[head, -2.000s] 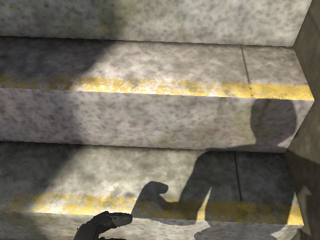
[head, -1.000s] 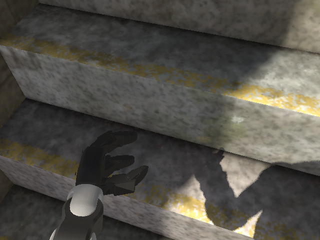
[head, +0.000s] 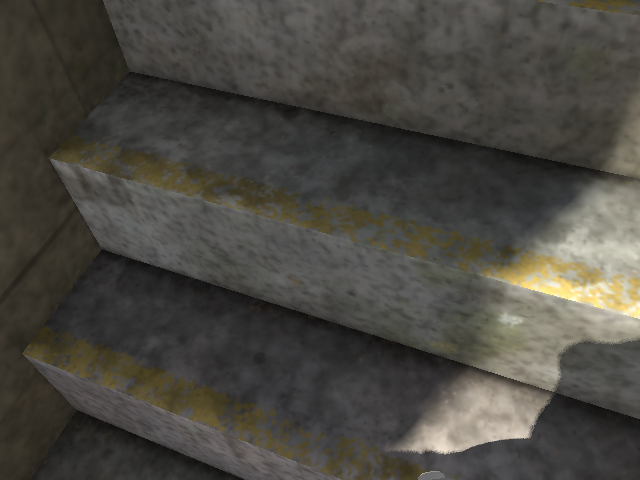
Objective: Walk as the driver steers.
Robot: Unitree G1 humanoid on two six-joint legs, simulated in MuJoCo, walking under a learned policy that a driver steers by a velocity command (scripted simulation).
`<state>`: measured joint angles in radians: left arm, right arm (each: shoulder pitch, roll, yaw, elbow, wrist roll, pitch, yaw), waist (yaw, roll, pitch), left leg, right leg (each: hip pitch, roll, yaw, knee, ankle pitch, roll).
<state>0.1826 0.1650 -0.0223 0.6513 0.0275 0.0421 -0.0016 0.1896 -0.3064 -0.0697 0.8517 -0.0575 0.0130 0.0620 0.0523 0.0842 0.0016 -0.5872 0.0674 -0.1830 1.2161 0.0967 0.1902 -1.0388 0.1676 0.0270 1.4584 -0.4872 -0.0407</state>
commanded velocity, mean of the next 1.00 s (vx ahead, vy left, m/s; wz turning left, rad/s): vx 0.50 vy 0.00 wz -0.13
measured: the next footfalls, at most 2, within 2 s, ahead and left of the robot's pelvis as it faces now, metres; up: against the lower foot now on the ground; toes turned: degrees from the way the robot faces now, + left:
left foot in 0.36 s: -0.01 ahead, +0.12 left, -0.24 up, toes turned -1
right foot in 0.74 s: +0.08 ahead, -0.24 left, -0.01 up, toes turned -17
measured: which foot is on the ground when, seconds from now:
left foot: up 0.00-0.34, down 0.36-0.78, up 0.80-1.00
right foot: down 0.00-0.28, up 0.30-0.72, down 0.74-1.00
